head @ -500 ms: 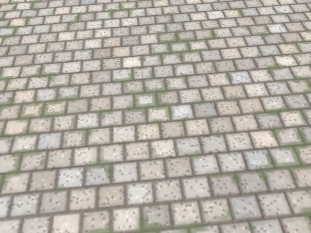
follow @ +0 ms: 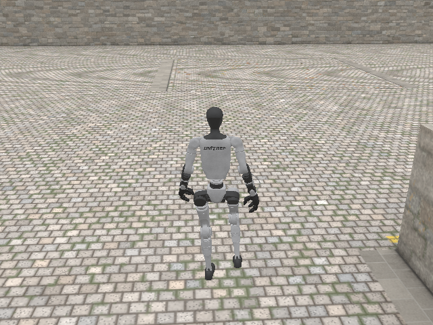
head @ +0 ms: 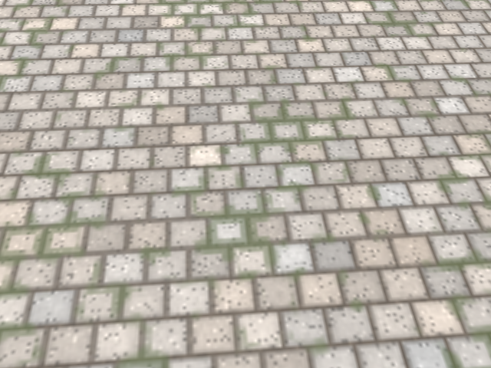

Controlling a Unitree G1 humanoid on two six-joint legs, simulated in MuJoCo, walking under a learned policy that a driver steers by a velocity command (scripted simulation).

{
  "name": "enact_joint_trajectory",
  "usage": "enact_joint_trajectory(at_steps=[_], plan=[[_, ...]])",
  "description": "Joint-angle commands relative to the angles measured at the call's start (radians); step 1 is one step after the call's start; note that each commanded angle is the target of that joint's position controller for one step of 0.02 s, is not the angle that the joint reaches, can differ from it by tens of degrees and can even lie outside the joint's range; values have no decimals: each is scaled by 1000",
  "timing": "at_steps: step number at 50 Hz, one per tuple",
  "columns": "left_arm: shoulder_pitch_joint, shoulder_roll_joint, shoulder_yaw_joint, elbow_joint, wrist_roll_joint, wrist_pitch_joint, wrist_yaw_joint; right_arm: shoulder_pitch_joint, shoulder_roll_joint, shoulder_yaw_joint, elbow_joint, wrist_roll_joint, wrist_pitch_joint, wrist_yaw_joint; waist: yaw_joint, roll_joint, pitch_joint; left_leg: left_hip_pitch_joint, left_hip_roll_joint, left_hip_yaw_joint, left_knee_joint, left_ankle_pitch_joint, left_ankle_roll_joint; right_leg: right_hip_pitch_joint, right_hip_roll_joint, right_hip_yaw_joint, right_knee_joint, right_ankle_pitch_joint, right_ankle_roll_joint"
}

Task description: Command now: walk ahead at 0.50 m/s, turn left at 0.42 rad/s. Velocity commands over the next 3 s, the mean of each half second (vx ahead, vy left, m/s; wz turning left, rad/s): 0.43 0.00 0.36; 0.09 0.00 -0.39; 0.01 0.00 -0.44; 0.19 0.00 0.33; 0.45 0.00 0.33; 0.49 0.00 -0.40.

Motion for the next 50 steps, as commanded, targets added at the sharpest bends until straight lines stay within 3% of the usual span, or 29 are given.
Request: enact_joint_trajectory(at_steps=[1,4,8,10,12,13,14,15,16,17,18,19,20,22,25,27,31,34,35,36,37,38,39,40,42,43,50], plan=[[-65,68,10,-84,-2,2,-1,30,-145,-36,-50,4,-13,-7,6,95,13,-18,239,-257,-157,210,132,-66,-1,-43,-123,108,39],[-168,56,0,-119,-11,-1,-6,88,-151,-42,-42,2,-8,-9,-36,103,-1,32,222,-257,-120,268,100,-62,19,-45,-251,207,44],[-265,62,-6,-163,-23,-12,-5,133,-158,-48,-43,-12,-1,-18,-68,112,-11,113,241,-300,-41,383,91,-43,55,-39,-357,204,31],[-242,80,-3,-167,-26,-20,-2,105,-169,-53,-58,-16,2,-26,-42,122,-17,115,254,-335,3,401,70,41,66,-20,-425,165,12],[-104,115,12,-129,-29,-31,11,43,-188,-59,-79,-17,0,-26,28,123,-63,56,232,-344,109,481,32,268,102,-25,-500,101,-19],[16,147,26,-97,-23,-44,23,27,-185,-59,-83,-8,-7,-17,89,72,-128,5,175,-302,269,475,8,450,73,-4,-561,118,-47],[170,221,45,-89,0,-51,43,28,-129,-44,-113,7,-17,-9,144,-34,-269,-105,120,-224,520,259,-16,674,-137,195,-589,-73,-99],[184,296,65,-94,11,-34,49,137,-48,-27,-141,34,-11,-11,89,-250,-364,-392,-26,-90,763,-376,-44,876,-381,613,-685,-180,-206],[144,229,61,-89,-6,-21,43,144,-131,-36,-109,-6,4,-22,58,-140,-270,-474,52,-71,867,-365,-42,764,-370,696,-699,-164,-234],[93,138,39,-94,-17,-23,36,96,-128,-38,-94,-20,9,-18,43,-25,-143,-452,78,-77,879,-276,-50,629,-318,541,-696,29,-229],[68,87,25,-83,-21,-30,28,54,-100,-32,-95,-26,10,-15,34,17,-84,-418,90,-71,853,-240,-64,537,-265,394,-693,295,-223],[70,66,17,-68,-24,-39,25,33,-84,-29,-98,-32,15,-11,22,-16,-71,-387,104,-67,816,-235,-75,494,-220,288,-689,506,-208],[78,60,13,-47,-30,-47,22,31,-76,-27,-100,-39,24,-6,7,-60,-72,-355,106,-58,789,-242,-89,464,-184,214,-684,682,-205],[99,74,15,-14,-42,-62,12,27,-69,-23,-102,-43,35,-2,-15,-86,-107,-314,98,-23,734,-209,-108,462,-149,150,-669,914,-213],[96,101,20,12,-45,-52,12,-44,-50,-6,-117,-40,42,0,-22,-77,-120,-284,110,34,572,-157,-136,437,-111,105,-665,976,-221],[116,128,32,27,-42,-35,14,-113,-41,7,-132,-29,45,-7,-1,-94,-118,-233,102,53,465,-104,-141,403,-86,93,-655,934,-210],[161,156,51,43,-42,-1,17,-193,-74,12,-153,-12,49,-31,27,-97,-113,-182,90,48,362,-67,-128,386,-94,168,-619,762,-200],[131,163,62,33,-52,24,26,-163,-80,12,-151,-14,37,-49,-8,-75,-84,-61,96,33,153,10,-100,330,-73,241,-542,523,-159],[127,146,61,21,-59,27,28,-135,-108,5,-147,-25,26,-57,-15,-35,-89,35,162,-22,74,92,-82,265,-37,247,-488,370,-119],[153,79,45,-7,-62,27,28,-99,-176,-7,-158,-38,20,-68,-4,130,-149,154,389,-200,48,287,-33,177,38,172,-319,73,-76],[239,46,42,-9,-63,38,38,-115,-246,-25,-164,-16,39,-65,21,305,-166,169,572,-371,23,519,116,68,197,-1,-130,-402,-54],[239,119,59,11,-34,57,42,-101,-191,-21,-166,-4,50,-64,5,218,-165,124,580,-384,1,463,185,46,147,-17,56,-434,-45],[209,132,71,19,-26,70,38,-148,-127,-2,-178,-5,50,-64,27,139,-101,56,514,-299,-20,380,167,43,118,4,117,-360,-36],[194,121,74,21,-26,82,34,-214,-94,8,-191,-12,53,-66,52,123,-66,2,456,-211,-38,322,129,55,97,7,130,-296,-20],[187,110,77,18,-25,102,21,-243,-94,9,-197,-23,53,-72,64,173,-54,-29,390,-89,-39,367,99,75,96,-16,153,-221,11],[185,103,76,14,-30,107,16,-234,-97,7,-194,-25,52,-72,64,168,-64,-27,378,-52,-30,390,97,84,100,-26,145,-203,21],[54,71,54,-65,-41,129,-16,-191,-152,-19,-176,-34,54,-51,15,203,-88,-16,416,27,-6,244,99,188,70,-82,-151,-189,9]])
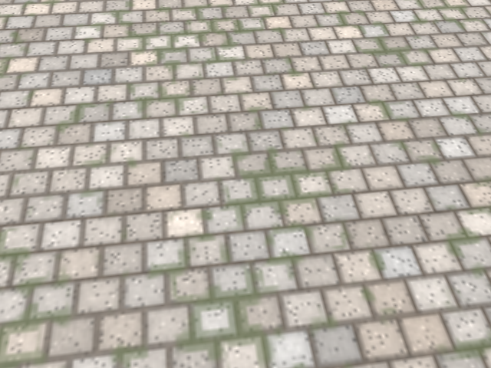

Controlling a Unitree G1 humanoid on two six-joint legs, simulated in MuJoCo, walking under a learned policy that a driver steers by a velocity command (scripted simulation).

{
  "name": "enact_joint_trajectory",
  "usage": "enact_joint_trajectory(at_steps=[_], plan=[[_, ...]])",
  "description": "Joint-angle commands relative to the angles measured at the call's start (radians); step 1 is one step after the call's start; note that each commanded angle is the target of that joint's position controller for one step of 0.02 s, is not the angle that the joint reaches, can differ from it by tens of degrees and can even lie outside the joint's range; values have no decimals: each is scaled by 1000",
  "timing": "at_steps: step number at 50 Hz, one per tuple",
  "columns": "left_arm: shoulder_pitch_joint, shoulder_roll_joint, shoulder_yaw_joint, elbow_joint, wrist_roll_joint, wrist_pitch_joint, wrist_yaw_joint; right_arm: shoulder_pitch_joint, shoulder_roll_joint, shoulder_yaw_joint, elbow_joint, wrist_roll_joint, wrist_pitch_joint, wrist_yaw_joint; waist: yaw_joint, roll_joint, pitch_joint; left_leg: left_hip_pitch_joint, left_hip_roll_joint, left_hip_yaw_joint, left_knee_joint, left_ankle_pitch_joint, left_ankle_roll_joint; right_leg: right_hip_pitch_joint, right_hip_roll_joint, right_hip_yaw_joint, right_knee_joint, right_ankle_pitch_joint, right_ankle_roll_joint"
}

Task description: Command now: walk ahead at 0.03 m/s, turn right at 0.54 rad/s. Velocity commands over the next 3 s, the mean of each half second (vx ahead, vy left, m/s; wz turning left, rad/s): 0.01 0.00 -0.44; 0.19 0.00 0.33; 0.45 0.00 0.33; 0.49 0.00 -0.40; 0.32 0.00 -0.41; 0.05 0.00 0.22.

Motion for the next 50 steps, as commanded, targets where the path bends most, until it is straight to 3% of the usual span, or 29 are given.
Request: enact_joint_trajectory(at_steps=[1,4,5,6,7,8,9,10,11,13,16,21,25,28,29,30,31,32,33,35,36,41,43,44,45,46,47,48,50], plan=[[8,43,1,-77,-6,-2,-12,10,-166,-46,-47,-7,-6,11,-15,197,-107,78,256,-156,-102,259,173,63,-2,-43,-121,-10,-17],[14,50,0,-95,-10,-12,-16,9,-199,-60,-44,-1,3,20,-3,189,-118,71,271,-136,-39,244,143,146,9,-76,-275,29,-47],[42,48,0,-89,-8,-20,-14,1,-204,-64,-43,6,9,21,20,167,-119,32,259,-104,15,196,105,222,21,-83,-395,109,-63],[63,71,5,-83,-1,-31,-6,34,-194,-65,-31,5,13,24,28,94,-112,-39,232,-62,101,86,39,300,12,-22,-522,188,-78],[71,165,24,-93,11,-43,7,77,-133,-54,-44,-3,21,33,14,-172,-85,-220,123,39,349,-218,-45,371,-211,298,-677,251,-125],[100,298,58,-104,12,-44,9,-23,-102,-39,-120,2,36,14,55,-300,-27,-378,-37,-32,491,-466,-78,276,-411,550,-675,542,-286],[125,244,54,-94,10,-42,15,-61,-134,-44,-116,0,47,7,70,-147,-29,-369,-1,-135,607,-428,-77,271,-374,482,-654,566,-323],[68,192,36,-98,2,-41,22,-38,-131,-47,-100,16,48,12,28,-103,-16,-356,6,-163,630,-338,-72,248,-302,392,-645,534,-300],[-3,162,27,-110,1,-37,25,-9,-136,-50,-81,22,40,17,-9,-89,-9,-341,11,-173,608,-258,-68,243,-229,328,-641,495,-256],[-35,132,19,-125,-9,-41,29,33,-155,-58,-58,-2,34,26,-18,-110,-65,-318,-8,-159,645,-194,-73,291,-173,281,-615,608,-239],[7,123,15,-115,-13,-53,26,43,-133,-54,-53,9,41,32,-6,-66,-106,-309,-14,-156,626,-176,-84,347,-179,275,-606,654,-246],[56,117,7,-88,2,-58,34,4,-117,-45,-59,11,52,25,30,-94,-80,-260,-17,-157,461,-208,-76,355,-197,318,-619,558,-260],[14,66,-26,-65,19,-66,41,31,-81,-26,-23,22,50,25,24,-90,-82,-37,-29,-142,245,-215,-48,253,-184,271,-623,495,-236],[-15,110,-22,-41,7,-64,53,68,-90,-23,-1,25,37,22,-20,-60,-60,100,-57,-128,7,-75,-22,198,-174,256,-563,469,-198],[0,115,-20,-35,4,-65,58,62,-111,-24,-4,19,25,20,-19,-25,-60,144,-28,-184,-71,14,-12,175,-163,253,-540,442,-162],[7,104,-22,-47,4,-69,59,67,-161,-30,-12,6,11,17,-2,54,-78,166,77,-326,-98,120,11,153,-114,213,-461,385,-125],[27,81,-22,-55,-4,-67,58,27,-241,-49,-17,19,6,24,46,167,-53,115,185,-472,-95,291,89,113,24,93,-413,201,-86],[8,68,-30,-44,11,-60,63,47,-207,-45,-7,25,4,36,13,200,-68,68,236,-549,-126,205,155,148,47,41,-384,79,-72],[-12,68,-29,-52,17,-64,60,65,-202,-51,1,23,8,43,1,225,-52,76,214,-572,-150,-11,174,112,67,16,-328,7,-76],[-81,89,-17,-77,19,-72,38,110,-201,-62,13,5,20,43,-42,230,10,65,196,-640,-237,-415,196,-4,64,23,-190,-65,-78],[-91,88,-16,-91,18,-78,27,115,-203,-66,16,3,21,40,-39,226,33,61,195,-662,-263,-472,206,-45,47,42,-145,-69,-74],[-46,45,-29,-86,2,-116,20,44,-203,-88,-6,17,16,50,2,162,-20,13,87,-567,-217,-328,174,119,65,10,-345,-7,-51],[90,39,-25,-45,-3,-121,40,-30,-193,-94,-29,20,18,53,86,135,-33,-148,8,-512,-120,-342,117,386,73,-16,-597,166,-62],[178,103,-9,-23,3,-127,56,-45,-157,-89,-45,22,9,49,120,52,-55,-332,-49,-453,15,-395,65,590,-20,76,-631,116,-77],[252,218,14,-28,17,-129,70,-42,-48,-58,-89,33,-5,54,138,-194,-124,-470,-160,-287,326,-432,18,686,-324,465,-784,-269,-140],[193,271,31,-25,35,-126,70,-93,-97,-60,-112,7,-11,53,105,-167,-9,-563,-111,-256,466,-341,16,521,-445,652,-844,-347,-217],[135,187,12,-37,29,-130,66,-90,-141,-71,-96,2,-14,59,61,-35,57,-558,-56,-292,534,-247,22,460,-400,572,-839,-318,-223],[88,136,-2,-46,18,-139,61,-39,-139,-73,-68,2,-17,73,24,-23,68,-531,-42,-280,550,-179,13,435,-338,459,-837,-219,-195],[91,107,-14,-42,13,-157,57,-4,-130,-72,-46,-10,-12,96,18,-69,43,-506,-30,-232,622,-93,-6,437,-259,267,-833,18,-168]])
Over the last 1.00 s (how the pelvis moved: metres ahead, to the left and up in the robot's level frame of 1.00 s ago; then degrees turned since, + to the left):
0.30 -0.01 0.00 -4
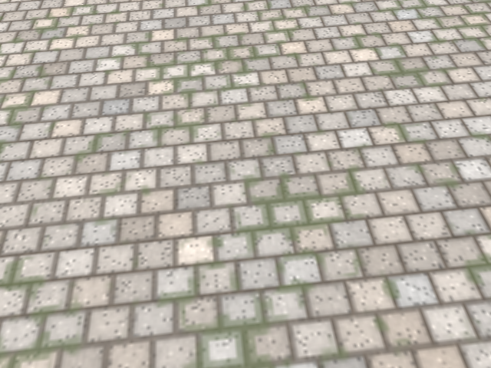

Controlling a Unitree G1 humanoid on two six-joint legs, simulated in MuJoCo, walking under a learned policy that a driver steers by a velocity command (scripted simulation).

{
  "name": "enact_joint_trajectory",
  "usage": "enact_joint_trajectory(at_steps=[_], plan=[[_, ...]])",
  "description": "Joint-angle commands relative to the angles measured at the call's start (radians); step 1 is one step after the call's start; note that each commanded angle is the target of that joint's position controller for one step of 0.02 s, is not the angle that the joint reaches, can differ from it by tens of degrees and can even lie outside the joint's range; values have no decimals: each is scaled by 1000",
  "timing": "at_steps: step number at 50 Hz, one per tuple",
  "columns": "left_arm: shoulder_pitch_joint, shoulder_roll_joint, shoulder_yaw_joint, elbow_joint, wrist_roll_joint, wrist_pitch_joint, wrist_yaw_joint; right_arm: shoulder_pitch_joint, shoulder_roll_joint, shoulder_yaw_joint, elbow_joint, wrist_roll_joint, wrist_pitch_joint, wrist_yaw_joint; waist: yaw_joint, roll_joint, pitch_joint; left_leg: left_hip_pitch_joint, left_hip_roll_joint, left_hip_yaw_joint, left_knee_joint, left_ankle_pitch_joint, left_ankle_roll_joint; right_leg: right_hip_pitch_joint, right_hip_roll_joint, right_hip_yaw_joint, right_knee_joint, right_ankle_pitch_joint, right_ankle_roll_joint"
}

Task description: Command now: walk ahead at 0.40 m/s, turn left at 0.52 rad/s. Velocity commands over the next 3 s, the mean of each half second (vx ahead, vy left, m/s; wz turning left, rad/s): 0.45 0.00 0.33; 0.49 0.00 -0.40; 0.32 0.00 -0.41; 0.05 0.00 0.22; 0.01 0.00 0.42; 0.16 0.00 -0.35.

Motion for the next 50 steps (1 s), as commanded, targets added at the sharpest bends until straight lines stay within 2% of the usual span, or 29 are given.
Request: enact_joint_trajectory(at_steps=[1,6,9,11,13,14,15,16,17,18,19,20,21,23,24,26,30,33,37,40,42,43,44,45,46,47,48,49,50], plan=[[5,104,21,-44,-5,-35,-4,-57,-64,-8,-73,-13,-15,30,6,-124,96,-315,70,6,157,100,-13,124,-264,228,-234,-79,-82],[108,84,17,9,-4,-45,-25,-209,-36,13,-140,-12,-10,53,46,-117,122,-388,81,59,76,188,-30,158,-258,59,-201,280,-87],[114,88,15,27,-7,-46,-23,-307,-8,35,-183,-13,-15,67,62,-124,135,-298,83,144,-110,246,-20,125,-246,-32,-189,393,-75],[152,95,13,57,-7,-45,-20,-348,4,47,-205,-15,-17,68,70,-127,142,-222,69,186,-223,223,11,132,-263,-53,-180,490,-73],[164,111,12,85,-9,-40,-17,-306,-1,47,-194,-19,-21,53,38,-142,108,-88,16,226,-296,173,60,159,-273,-90,-91,813,-66],[168,127,13,98,-10,-37,-14,-244,-13,42,-175,-21,-24,41,2,-155,62,2,-21,240,-308,138,87,178,-279,-104,6,1010,-64],[170,142,14,107,-10,-30,-12,-129,-35,32,-138,-23,-32,30,-52,-158,-9,135,-51,234,-339,122,115,177,-283,-114,152,1104,-60],[155,146,12,108,-17,-26,-10,35,-62,18,-81,-30,-42,16,-132,-142,-94,366,-54,206,-419,176,143,83,-269,-145,351,1024,-46],[148,107,0,77,-19,-29,-14,192,-137,-6,-39,-44,-46,-2,-187,-61,-207,639,135,-14,-438,45,185,-137,-234,-150,632,627,-34],[245,-15,-23,42,-40,-26,-35,186,-219,-19,-43,-38,-45,-11,-97,172,-339,884,481,-555,-508,80,314,-491,-51,-99,1003,-306,6],[117,116,14,39,-29,-26,-29,192,-200,-25,-48,2,-39,-19,-161,4,-321,783,459,-578,-585,140,300,-525,-50,74,1071,-213,-10],[52,92,12,13,-43,-33,-32,105,-159,-11,-28,4,-44,-26,-104,14,-141,619,418,-383,-616,225,265,-550,-86,88,1027,-106,-18],[55,67,5,25,-41,-39,-34,60,-96,5,-23,1,-55,-24,-68,-17,-47,480,373,-265,-654,331,230,-510,-111,82,952,-67,-21],[124,36,3,71,-14,-6,-42,5,-31,25,-11,5,-77,-26,1,9,7,328,294,-97,-715,381,164,-402,-136,83,858,-42,-10],[141,23,5,84,-8,8,-48,14,-18,30,-2,5,-90,-25,8,22,10,297,285,-59,-738,400,156,-373,-130,81,842,-34,-7],[118,9,10,83,-7,23,-60,45,-26,28,23,10,-110,-25,18,23,38,290,270,3,-777,427,141,-415,-127,78,814,7,-3],[-39,0,15,39,-10,28,-72,97,-22,31,55,9,-120,-28,-9,36,98,329,241,119,-816,472,96,-568,-126,68,706,166,9],[-141,-19,4,7,-9,20,-80,118,-16,39,73,11,-122,-34,-25,34,110,359,225,196,-803,576,72,-569,-109,18,537,274,12],[-279,-37,-14,-46,-2,17,-92,195,-32,42,115,11,-117,-53,-65,25,125,476,258,247,-771,738,58,-552,-82,-78,347,292,-14],[-255,-15,-8,-53,0,19,-88,201,-69,39,131,5,-104,-69,-35,51,75,581,284,287,-631,1105,38,-459,-9,-135,291,167,-67],[-131,18,7,-22,3,20,-79,176,-103,30,128,-2,-88,-80,29,81,0,596,303,304,-419,1294,35,-319,48,-148,281,54,-117],[-25,49,23,8,6,15,-73,165,-115,27,121,-6,-81,-79,74,80,-60,551,307,302,-248,1226,43,-188,67,-121,237,24,-149],[121,94,47,48,18,9,-62,129,-122,25,101,0,-79,-72,157,31,-128,402,279,317,14,991,36,30,29,-35,141,28,-198],[156,217,84,49,24,16,-45,185,-15,47,47,11,-90,-52,103,-195,-226,9,136,310,397,167,-7,360,-274,393,162,74,-333],[135,230,90,35,-14,25,-49,114,-53,37,1,12,-100,-42,103,-164,-289,-244,-6,109,599,-198,-21,453,-383,793,6,73,-439],[80,198,84,39,-29,28,-42,21,-62,39,-25,5,-114,-35,92,-58,-128,-337,80,26,547,-75,-11,334,-354,635,-47,64,-390],[28,144,72,36,-30,28,-38,17,-63,42,-32,13,-126,-32,49,-14,-32,-301,117,40,449,1,-12,189,-324,535,-79,118,-341],[-15,105,61,34,-26,23,-36,30,-60,39,-20,9,-121,-33,0,28,35,-243,145,45,364,20,-22,69,-271,445,-97,227,-294],[-41,83,54,31,-31,15,-32,47,-53,42,-20,-9,-101,-33,-33,25,50,-176,159,46,309,24,-42,-16,-222,375,-110,303,-270]])
Over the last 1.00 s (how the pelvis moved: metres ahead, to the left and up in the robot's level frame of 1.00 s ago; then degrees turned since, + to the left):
0.04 -0.05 0.00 1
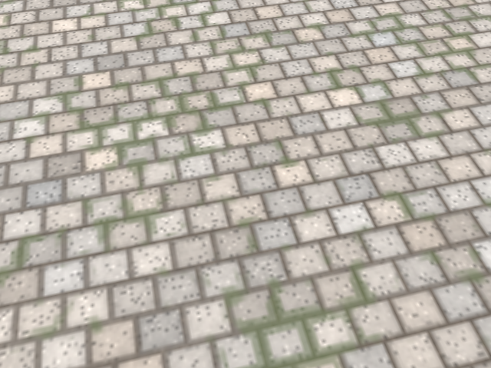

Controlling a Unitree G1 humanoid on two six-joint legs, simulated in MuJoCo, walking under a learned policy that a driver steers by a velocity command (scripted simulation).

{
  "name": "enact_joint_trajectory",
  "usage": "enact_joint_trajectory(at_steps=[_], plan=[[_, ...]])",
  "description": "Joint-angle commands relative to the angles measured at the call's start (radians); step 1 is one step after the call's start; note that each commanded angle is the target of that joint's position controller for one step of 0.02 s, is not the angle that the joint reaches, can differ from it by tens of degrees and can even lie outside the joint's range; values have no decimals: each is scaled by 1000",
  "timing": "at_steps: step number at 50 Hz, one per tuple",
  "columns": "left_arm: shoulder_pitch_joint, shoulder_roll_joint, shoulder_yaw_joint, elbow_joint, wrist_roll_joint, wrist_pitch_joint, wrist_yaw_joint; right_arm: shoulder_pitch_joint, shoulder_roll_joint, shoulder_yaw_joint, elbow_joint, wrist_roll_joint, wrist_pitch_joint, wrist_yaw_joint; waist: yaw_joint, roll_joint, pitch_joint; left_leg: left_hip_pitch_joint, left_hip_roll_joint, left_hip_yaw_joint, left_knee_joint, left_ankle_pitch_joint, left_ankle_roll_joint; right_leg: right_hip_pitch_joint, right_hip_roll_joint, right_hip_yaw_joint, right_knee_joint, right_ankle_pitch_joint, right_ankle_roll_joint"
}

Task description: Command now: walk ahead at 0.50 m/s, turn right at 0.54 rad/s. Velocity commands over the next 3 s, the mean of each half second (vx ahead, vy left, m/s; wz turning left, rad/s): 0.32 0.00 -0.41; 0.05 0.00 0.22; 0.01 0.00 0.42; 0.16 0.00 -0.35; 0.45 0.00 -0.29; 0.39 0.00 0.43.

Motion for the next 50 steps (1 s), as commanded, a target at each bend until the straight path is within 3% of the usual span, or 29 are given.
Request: enact_joint_trajectory(at_steps=[1,3,5,7,9,13,15,17,18,19,20,21,22,23,24,28,31,34,36,37,38,39,40,41,43,46,48,50], plan=[[62,99,23,-27,-12,-21,14,23,-114,-23,-84,-25,11,7,-24,29,-33,-214,73,-63,-69,45,-37,158,-285,369,-300,295,-163],[85,127,29,-20,-14,-40,9,9,-98,-21,-100,-30,38,14,-32,6,-44,-202,70,-36,-140,73,-62,120,-244,321,-304,385,-157],[120,148,35,-15,-13,-44,9,-67,-95,-19,-133,-27,44,17,-12,-20,-31,-235,72,-18,-236,149,-80,111,-220,309,-316,385,-139],[164,146,35,-9,-13,-41,8,-159,-97,-18,-166,-24,45,18,25,-42,-19,-278,66,-13,-347,229,-89,142,-206,316,-311,378,-113],[200,149,36,-3,-13,-34,12,-221,-94,-13,-188,-17,43,17,51,-57,-18,-276,37,-7,-445,283,-88,183,-193,302,-254,559,-82],[242,139,31,3,-4,-17,25,-273,-91,-3,-205,-3,27,12,89,-85,-62,-194,-33,13,-607,339,-56,265,-184,284,-151,740,-26],[219,137,29,-4,5,-16,34,-212,-118,-10,-186,-5,18,5,62,-104,-79,-85,-53,-11,-691,324,-22,283,-198,314,-87,753,8],[156,160,32,-17,-3,-28,38,-37,-160,-25,-128,-11,-2,-8,-32,-88,-125,102,-61,-20,-823,399,24,286,-180,319,87,792,46],[148,138,25,-35,-15,-38,33,66,-193,-31,-107,-20,-21,-16,-73,-28,-194,295,46,-92,-842,662,52,197,-127,298,264,588,68],[292,40,6,-50,-38,-40,37,108,-269,-43,-121,-29,-22,-16,-15,207,-345,566,371,-375,-717,1271,184,-5,2,207,586,-197,99],[377,91,13,-26,-33,-26,47,101,-257,-54,-125,7,3,-8,-2,251,-475,598,458,-587,-767,1287,308,-106,52,183,756,-449,103],[331,128,20,6,-2,-8,48,31,-182,-38,-144,20,13,-3,10,84,-366,463,396,-512,-819,1068,293,-126,3,228,804,-365,111],[247,121,17,-4,10,1,40,-42,-114,-17,-150,19,18,-5,14,34,-250,347,325,-397,-858,903,254,-140,-28,215,760,-316,122],[203,100,12,-11,9,11,32,-71,-80,-3,-143,13,20,-8,22,40,-182,263,271,-313,-900,841,217,-131,-56,210,696,-292,133],[195,81,7,-11,12,26,23,-79,-77,1,-129,12,21,-12,35,81,-148,191,227,-246,-938,782,192,-88,-76,200,628,-262,144],[213,41,-12,21,8,61,21,-88,-102,-1,-89,-4,20,-7,61,124,-155,82,163,-139,-971,657,172,55,-68,132,409,-238,160],[139,35,-26,25,15,75,33,-55,-129,-9,-57,-1,39,-2,28,167,-135,64,139,-196,-1003,334,172,93,-88,82,218,-221,154],[109,57,-25,23,7,70,45,-66,-182,-38,-62,6,77,4,28,157,-86,9,139,-291,-1027,43,165,113,-71,53,102,-172,135],[136,51,-26,32,7,52,55,-72,-176,-46,-64,15,98,1,49,128,-56,-71,123,-322,-1020,-39,121,197,-72,58,-54,-107,101],[143,77,-22,26,15,40,63,-65,-155,-45,-68,19,100,1,51,77,-49,-116,98,-317,-987,-62,79,230,-136,135,-139,-123,76],[134,145,-7,14,24,33,71,-83,-107,-37,-94,31,98,4,44,-67,-37,-192,15,-229,-887,-88,26,223,-273,296,-230,-236,22],[110,175,7,15,18,31,71,-123,-98,-39,-111,32,96,3,48,-204,-1,-183,-124,-65,-654,-71,6,105,-420,444,-338,-245,-54],[42,151,4,-6,23,27,76,-93,-116,-50,-96,10,99,0,29,-190,10,-145,-111,-38,-420,-138,5,45,-487,429,-332,-41,-105],[-2,108,-6,-23,19,23,80,-34,-127,-62,-69,6,106,-1,-8,-119,-11,-121,-102,-55,-280,-142,4,33,-460,357,-296,152,-113],[-49,84,-13,-41,12,18,85,28,-120,-70,-47,-3,118,-4,-48,-104,-43,-137,-80,-52,-180,-102,-6,102,-400,221,-231,384,-79],[-6,89,-8,-34,11,21,82,-23,-91,-61,-67,1,125,6,0,-139,-62,-163,-57,-11,-316,-93,-40,236,-368,132,-164,481,-53],[27,118,3,-25,13,27,77,-71,-77,-53,-96,12,130,17,35,-169,-78,-101,-51,10,-441,-111,-39,261,-385,119,-136,483,-50],[35,153,18,-22,17,32,65,-82,-91,-54,-117,21,133,23,48,-188,-92,-39,-60,39,-530,-119,-25,264,-406,119,-105,494,-47]])
Over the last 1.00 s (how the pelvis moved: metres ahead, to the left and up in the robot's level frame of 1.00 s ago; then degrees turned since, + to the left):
0.53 0.07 -0.02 -6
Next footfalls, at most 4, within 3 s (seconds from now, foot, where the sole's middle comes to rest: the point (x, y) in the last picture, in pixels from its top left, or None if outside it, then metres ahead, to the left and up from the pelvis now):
0.36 left None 0.39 0.10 -0.76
0.74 right None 0.26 -0.08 -0.76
1.08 left None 0.27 0.15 -0.76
1.56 right None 0.30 -0.04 -0.76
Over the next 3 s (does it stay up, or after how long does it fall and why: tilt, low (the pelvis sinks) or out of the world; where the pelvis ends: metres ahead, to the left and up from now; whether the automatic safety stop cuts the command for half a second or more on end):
stays up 0.75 -0.02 0.00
